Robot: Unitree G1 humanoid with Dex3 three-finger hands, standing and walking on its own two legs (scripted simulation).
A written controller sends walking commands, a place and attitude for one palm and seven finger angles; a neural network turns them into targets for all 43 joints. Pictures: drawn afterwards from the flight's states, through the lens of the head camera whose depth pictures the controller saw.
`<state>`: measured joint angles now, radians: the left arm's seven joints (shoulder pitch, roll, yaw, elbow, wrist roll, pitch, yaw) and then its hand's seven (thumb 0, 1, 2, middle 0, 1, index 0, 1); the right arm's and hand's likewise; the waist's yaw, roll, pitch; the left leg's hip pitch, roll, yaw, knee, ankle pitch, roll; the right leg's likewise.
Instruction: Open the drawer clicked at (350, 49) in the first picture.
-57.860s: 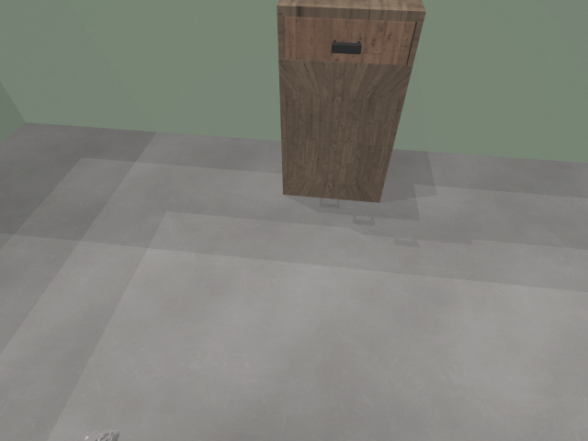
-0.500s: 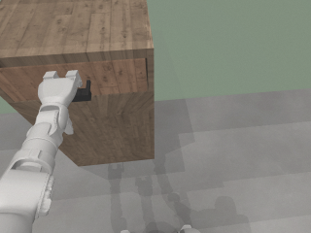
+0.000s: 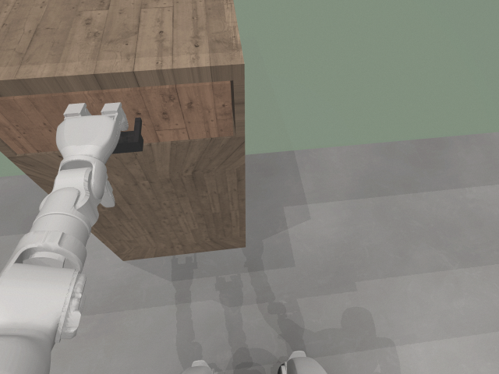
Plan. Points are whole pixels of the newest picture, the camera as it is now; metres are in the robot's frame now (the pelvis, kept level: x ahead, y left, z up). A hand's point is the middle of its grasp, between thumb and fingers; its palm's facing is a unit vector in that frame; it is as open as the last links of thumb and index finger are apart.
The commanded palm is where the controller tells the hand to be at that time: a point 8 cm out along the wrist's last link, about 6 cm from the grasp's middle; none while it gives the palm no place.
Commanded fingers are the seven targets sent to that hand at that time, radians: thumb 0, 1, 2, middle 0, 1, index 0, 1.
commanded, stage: lift the fingers back up to retry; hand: left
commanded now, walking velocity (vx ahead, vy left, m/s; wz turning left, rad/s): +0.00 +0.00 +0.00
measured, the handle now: (114, 133) +0.53 +0.24 +0.03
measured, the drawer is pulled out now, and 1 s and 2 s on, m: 0.00 0.00 0.00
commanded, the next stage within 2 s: re-aim the fingers above the handle in 0.86 s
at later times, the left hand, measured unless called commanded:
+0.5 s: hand (95, 144) +0.48 +0.24 +0.07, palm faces +0.01 +0.00 -1.00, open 13.8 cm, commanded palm +0.45 +0.24 +0.13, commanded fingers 0.00 -0.50 0.30 -0.30 -1.20 -0.30 -1.20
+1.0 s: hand (79, 144) +0.46 +0.25 +0.09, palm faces -0.04 -0.01 -1.00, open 13.8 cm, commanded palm +0.44 +0.25 +0.15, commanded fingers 0.00 -0.50 0.30 -0.30 -1.20 -0.30 -1.20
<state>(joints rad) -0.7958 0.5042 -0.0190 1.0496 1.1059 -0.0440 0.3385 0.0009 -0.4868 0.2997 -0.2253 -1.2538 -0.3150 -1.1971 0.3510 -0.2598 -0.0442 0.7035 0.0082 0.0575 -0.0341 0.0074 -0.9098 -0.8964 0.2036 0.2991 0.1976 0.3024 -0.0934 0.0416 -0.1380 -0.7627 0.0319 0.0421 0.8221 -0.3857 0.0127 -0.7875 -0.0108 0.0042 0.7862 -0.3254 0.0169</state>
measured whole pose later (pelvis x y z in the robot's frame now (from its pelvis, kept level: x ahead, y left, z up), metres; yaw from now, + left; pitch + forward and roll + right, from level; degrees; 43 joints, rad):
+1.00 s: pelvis +0.03 -0.01 +0.02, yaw +2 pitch +12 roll -1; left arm -0.66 0.50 -0.03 0.82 1.05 -0.08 0.17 0.00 -0.49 0.30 -0.32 -1.20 -0.32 -1.20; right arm 0.28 -0.27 -0.06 0.68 0.02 0.07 -0.04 0.01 -0.91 -0.90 0.20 0.30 0.20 0.30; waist -0.03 0.05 -0.10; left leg -0.51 0.02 0.02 0.65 -0.35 0.00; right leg -0.53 -0.02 -0.02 0.62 -0.31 0.01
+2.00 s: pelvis +0.02 +0.00 +0.02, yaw +1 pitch +13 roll +0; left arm -0.73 0.47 -0.06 0.90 1.06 -0.02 0.22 0.00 -0.49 0.30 -0.32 -1.20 -0.31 -1.20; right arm 0.32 -0.26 -0.06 0.70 0.02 0.05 -0.03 0.01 -0.91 -0.90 0.20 0.30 0.20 0.30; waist -0.05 0.06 -0.11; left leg -0.53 0.02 0.03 0.64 -0.34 0.01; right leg -0.56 -0.02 0.00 0.62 -0.29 0.01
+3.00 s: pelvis +0.03 -0.01 +0.02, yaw +1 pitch +13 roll +0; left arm -0.72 0.46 -0.03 0.88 1.07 -0.06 0.22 0.00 -0.49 0.30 -0.32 -1.20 -0.32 -1.20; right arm 0.31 -0.26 -0.06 0.71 0.02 0.06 -0.04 0.01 -0.91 -0.90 0.20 0.30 0.20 0.30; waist -0.06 0.05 -0.11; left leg -0.52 0.02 0.03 0.64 -0.35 0.00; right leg -0.55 -0.01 -0.01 0.63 -0.31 0.01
